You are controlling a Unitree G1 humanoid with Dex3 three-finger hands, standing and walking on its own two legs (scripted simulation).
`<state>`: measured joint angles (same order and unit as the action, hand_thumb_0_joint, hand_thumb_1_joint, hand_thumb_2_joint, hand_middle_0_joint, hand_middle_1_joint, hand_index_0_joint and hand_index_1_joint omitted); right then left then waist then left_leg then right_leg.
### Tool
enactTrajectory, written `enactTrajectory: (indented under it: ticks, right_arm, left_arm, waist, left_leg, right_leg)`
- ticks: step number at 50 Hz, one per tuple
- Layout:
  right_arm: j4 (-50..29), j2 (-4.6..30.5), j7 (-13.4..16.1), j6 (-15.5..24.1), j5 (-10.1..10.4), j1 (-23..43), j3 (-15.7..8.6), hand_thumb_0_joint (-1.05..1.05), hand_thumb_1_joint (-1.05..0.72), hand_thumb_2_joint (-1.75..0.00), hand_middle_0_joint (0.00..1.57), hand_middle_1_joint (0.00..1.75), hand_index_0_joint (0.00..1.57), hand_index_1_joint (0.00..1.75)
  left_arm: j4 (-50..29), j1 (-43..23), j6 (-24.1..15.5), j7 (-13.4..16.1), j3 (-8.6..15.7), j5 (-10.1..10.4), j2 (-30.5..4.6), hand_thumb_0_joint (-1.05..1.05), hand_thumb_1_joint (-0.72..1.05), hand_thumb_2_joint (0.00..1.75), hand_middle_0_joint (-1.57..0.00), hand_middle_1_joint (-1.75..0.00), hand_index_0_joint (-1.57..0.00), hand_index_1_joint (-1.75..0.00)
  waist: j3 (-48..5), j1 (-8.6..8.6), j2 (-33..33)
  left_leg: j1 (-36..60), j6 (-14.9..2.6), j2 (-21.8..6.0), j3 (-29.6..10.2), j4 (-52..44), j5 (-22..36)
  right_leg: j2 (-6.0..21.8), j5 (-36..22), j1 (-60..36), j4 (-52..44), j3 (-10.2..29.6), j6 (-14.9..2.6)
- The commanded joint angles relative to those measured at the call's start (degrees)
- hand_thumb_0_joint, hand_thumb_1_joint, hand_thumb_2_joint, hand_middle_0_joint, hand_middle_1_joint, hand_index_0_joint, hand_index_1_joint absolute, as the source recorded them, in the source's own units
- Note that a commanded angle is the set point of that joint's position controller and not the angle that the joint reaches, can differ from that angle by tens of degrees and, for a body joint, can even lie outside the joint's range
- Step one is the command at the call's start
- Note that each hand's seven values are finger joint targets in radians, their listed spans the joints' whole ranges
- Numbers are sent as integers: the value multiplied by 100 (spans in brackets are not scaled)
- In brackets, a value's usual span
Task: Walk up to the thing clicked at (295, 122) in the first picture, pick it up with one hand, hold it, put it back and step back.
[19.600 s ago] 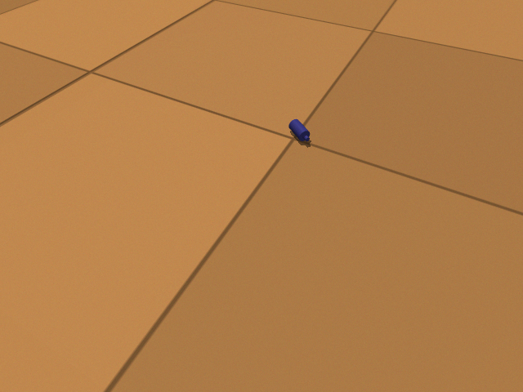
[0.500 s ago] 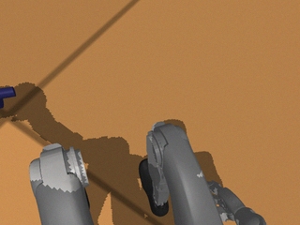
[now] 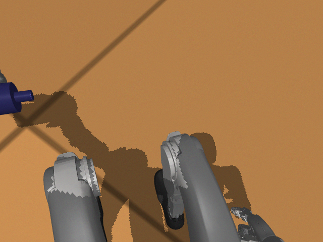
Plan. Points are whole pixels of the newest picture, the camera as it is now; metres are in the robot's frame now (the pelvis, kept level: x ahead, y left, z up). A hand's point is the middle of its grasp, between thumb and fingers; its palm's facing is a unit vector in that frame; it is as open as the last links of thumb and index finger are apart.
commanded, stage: lift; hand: left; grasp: from above
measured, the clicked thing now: out of the picture +0.47 +0.34 -0.18
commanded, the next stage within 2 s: hold in 1.64 s
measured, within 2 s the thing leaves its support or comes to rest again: neither
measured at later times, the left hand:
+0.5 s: hand out of the picture +0.40 +0.35 -0.02, palm faces -0.47 -0.12 -0.88, open 9.7 cm
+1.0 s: hand out of the picture +0.33 +0.30 +0.19, palm faces -0.44 -0.14 -0.89, open 9.7 cm
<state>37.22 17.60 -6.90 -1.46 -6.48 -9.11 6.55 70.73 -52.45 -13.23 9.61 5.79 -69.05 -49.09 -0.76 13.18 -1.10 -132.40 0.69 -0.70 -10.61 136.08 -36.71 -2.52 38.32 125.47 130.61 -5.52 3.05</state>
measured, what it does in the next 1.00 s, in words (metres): rises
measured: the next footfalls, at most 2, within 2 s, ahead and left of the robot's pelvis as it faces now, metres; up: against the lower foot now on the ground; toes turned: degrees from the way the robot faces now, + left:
none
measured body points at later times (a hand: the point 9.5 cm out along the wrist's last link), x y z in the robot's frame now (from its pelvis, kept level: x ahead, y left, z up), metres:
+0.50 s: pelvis +0.00 +0.00 +0.09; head +0.20 +0.08 +0.49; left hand +0.42 +0.35 +0.03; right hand +0.13 -0.26 -0.02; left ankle +0.08 +0.13 -0.31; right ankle +0.11 -0.13 -0.31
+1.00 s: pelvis +0.02 +0.01 +0.27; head +0.12 +0.04 +0.70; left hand +0.35 +0.31 +0.24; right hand +0.17 -0.24 +0.15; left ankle +0.08 +0.13 -0.31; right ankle +0.11 -0.13 -0.31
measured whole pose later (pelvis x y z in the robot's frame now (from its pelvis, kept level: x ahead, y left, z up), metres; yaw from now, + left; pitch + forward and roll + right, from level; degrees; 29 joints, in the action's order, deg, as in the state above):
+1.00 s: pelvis +0.02 +0.01 +0.27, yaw +8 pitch +21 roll -4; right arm 39.5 13.5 1.8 -1.7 1.9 -10.4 -0.1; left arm 39.2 -19.3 -3.9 2.4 -5.0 -57.2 -30.4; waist -8.7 4.6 2.2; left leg -75.9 -0.1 -2.4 -3.3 85.5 -31.0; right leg -1.0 31.5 71.9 82.1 -1.2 2.1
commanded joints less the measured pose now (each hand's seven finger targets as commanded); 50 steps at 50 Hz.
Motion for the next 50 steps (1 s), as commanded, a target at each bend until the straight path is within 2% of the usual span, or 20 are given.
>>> enactTrajectory:
  ticks: [1, 5, 8, 14, 15, 16, 19, 22, 25, 27, 28, 29, 34, 35, 36, 38, 43, 45, 48, 50]
  right_arm:
    - [-107, 1382, 71, 19, 64, -1148, -592, 0, -90, -90, 20, 30, 20, 30]
    - [-120, 1323, 100, -25, 153, -1179, -682, 0, -90, -90, 20, 30, 20, 30]
    - [-175, 1284, 131, -61, 225, -1180, -758, 0, -89, -90, 20, 30, 20, 30]
    - [-237, 1176, 240, -85, 362, -1137, -919, 0, -89, -90, 20, 30, 20, 30]
    - [-246, 1138, 256, -97, 379, -1160, -925, 0, -89, -90, 20, 30, 20, 30]
    - [-262, 1128, 282, -99, 405, -1122, -947, 0, -89, -90, 20, 30, 20, 30]
    - [-284, 1067, 341, -92, 451, -1076, -967, 0, -89, -90, 20, 30, 20, 30]
    - [-379, 1089, 404, -102, 506, -998, -1023, 0, -89, -90, 20, 30, 20, 30]
    - [-404, 1023, 457, -97, 557, -956, -1045, 0, -88, -89, 20, 30, 20, 30]
    - [-419, 995, 511, -101, 583, -918, -1068, 0, -89, -89, 20, 30, 20, 30]
    - [-433, 966, 534, -100, 590, -872, -1061, 0, -88, -89, 20, 30, 20, 30]
    - [-447, 927, 549, -91, 601, -839, -1063, 0, -88, -89, 20, 30, 20, 30]
    - [-447, 820, 704, -59, 668, -694, -1071, 0, -88, -89, 20, 30, 20, 30]
    - [-398, 800, 727, -43, 667, -656, -1078, 0, -88, -89, 20, 30, 20, 30]
    - [-391, 777, 751, -23, 681, -629, -1081, 0, -88, -89, 20, 30, 20, 30]
    - [-386, 763, 794, -2, 723, -596, -1072, 0, -88, -89, 20, 30, 20, 30]
    - [-302, 647, 879, 56, 788, -448, -1036, 0, -88, -89, 20, 30, 20, 30]
    - [-250, 635, 910, 94, 809, -442, -1030, 0, -88, -89, 20, 30, 20, 30]
    - [-175, 574, 953, 171, 826, -434, -1030, 0, -88, -89, 20, 30, 20, 30]
    - [-136, 560, 972, 236, 844, -465, -1037, 0, -89, -89, 20, 30, 20, 30]
  left_arm:
    - [-1285, -1837, 155, 161, 358, 306, -1834, 0, 94, 67, -121, -58, -124, -54]
    - [-1611, -1635, 246, -55, 253, 384, -1691, 0, 96, 69, -124, -57, -127, -54]
    - [-2146, -1619, 264, -158, 371, 528, -1739, 0, 98, 69, -126, -55, -128, -52]
    - [-2852, -1329, 250, -382, 335, 785, -1512, 0, 99, 69, -127, -52, -129, -50]
    - [-2756, -1121, 262, -411, 255, 792, -1318, 0, 98, 68, -127, -51, -129, -49]
    - [-3016, -1191, 238, -420, 337, 823, -1460, 0, 99, 68, -127, -51, -129, -49]
    - [-3129, -830, 247, -512, 219, 943, -1145, 0, 98, 68, -127, -49, -129, -47]
    - [-3344, -361, 327, -577, 297, 1026, -1146, 0, 99, 66, -126, -48, -128, -46]
    - [-3748, -159, 413, -656, 100, 1140, -777, 0, 97, 65, -123, -50, -126, -47]
    - [-3965, 46, 475, -681, 222, 1174, -919, 0, 95, 63, -121, -50, -124, -47]
    - [-4007, 192, 494, -703, 229, 1237, -856, 0, 96, 65, -122, -50, -125, -47]
    - [-4195, 284, 502, -743, 64, 1274, -619, 0, 96, 66, -122, -50, -125, -47]
    - [-4798, 590, 594, -737, 96, 1378, -568, 0, 97, 67, -123, -49, -125, -47]
    - [-4516, 836, 631, -742, -48, 1399, -292, 0, 96, 68, -123, -48, -125, -47]
    - [-4823, 728, 638, -726, -137, 1399, -197, 0, 97, 67, -123, -49, -125, -47]
    - [-4848, 904, 692, -653, 15, 1333, -348, 0, 94, 65, -120, -48, -122, -46]
    - [-4613, 1380, 835, -485, -271, 1270, 179, 0, 97, 72, -125, -49, -126, -49]
    - [-4448, 1504, 892, -402, -158, 1250, 124, 0, 97, 72, -125, -50, -126, -49]
    - [-4201, 1466, 941, -366, -526, 1219, 545, 0, 98, 72, -124, -51, -125, -51]
    - [-4120, 1486, 939, -321, -550, 1167, 538, 0, 94, 68, -121, -51, -123, -50]
  waist:
    - [-4625, -255, 2382]
    - [-4586, -297, 2318]
    - [-4793, -388, 2292]
    - [-4937, -480, 2228]
    - [-4840, -451, 2081]
    - [-4887, -498, 2065]
    - [-4703, -497, 1958]
    - [-4741, -659, 1877]
    - [-4643, -616, 1885]
    - [-4873, -710, 1788]
    - [-4744, -700, 1676]
    - [-4681, -682, 1686]
    - [-4624, -801, 1601]
    - [-4333, -738, 1506]
    - [-4314, -719, 1614]
    - [-4226, -817, 1606]
    - [-3666, -815, 1283]
    - [-3431, -845, 1177]
    - [-2975, -756, 1032]
    - [-2902, -813, 909]
  left_leg:
    - [3711, -182, -20, 628, -1786, 897]
    - [3772, -194, -9, 654, -1988, 827]
    - [3955, -214, 7, 691, -2121, 879]
    - [4437, -213, -21, 619, -2624, 724]
    - [4418, -234, -16, 641, -2678, 702]
    - [4456, -237, -5, 653, -2743, 662]
    - [4590, -250, -9, 613, -3050, 548]
    - [5026, -242, -51, 526, -3454, 477]
    - [5398, -220, -84, 435, -3816, 580]
    - [5749, -232, -77, 491, -3937, 866]
    - [5748, -238, -70, 524, -4003, 904]
    - [5874, -234, -76, 541, -4114, 954]
    - [6512, -229, -79, 650, -4743, 913]
    - [6615, -226, -105, 621, -4913, 863]
    - [6745, -217, -104, 620, -5070, 851]
    - [7036, -188, -114, 577, -5413, 805]
    - [7614, -156, -109, 595, -6157, 676]
    - [7737, -141, -96, 588, -6452, 655]
    - [7964, -128, -102, 631, -6826, 631]
    - [8121, -132, -69, 679, -7036, 723]
  right_leg:
    - [-136, -1128, -1853, -1422, -389, -517]
    - [-116, -1081, -1968, -1570, -320, -519]
    - [-91, -1120, -2145, -1730, -241, -518]
    - [-44, -987, -2231, -2057, -146, -521]
    - [-49, -975, -2287, -2179, -127, -507]
    - [-36, -937, -2358, -2271, -100, -512]
    - [-18, -900, -2574, -2507, -76, -492]
    - [-18, -864, -2811, -2741, -70, -474]
    - [-15, -967, -3059, -2974, -84, -454]
    - [-22, -1129, -3432, -3220, -38, -450]
    - [-11, -1142, -3527, -3340, -10, -439]
    - [-8, -1177, -3636, -3463, 8, -436]
    - [-13, -1160, -4443, -4198, 122, -424]
    - [-7, -1140, -4447, -4319, 123, -408]
    - [-4, -1145, -4587, -4447, 132, -410]
    - [-5, -1113, -4923, -4688, 144, -411]
    - [-26, -1040, -5647, -5461, 215, -408]
    - [-25, -1006, -5984, -5747, 273, -403]
    - [-37, -989, -6225, -6214, 324, -409]
    - [-38, -1039, -6570, -6490, 366, -419]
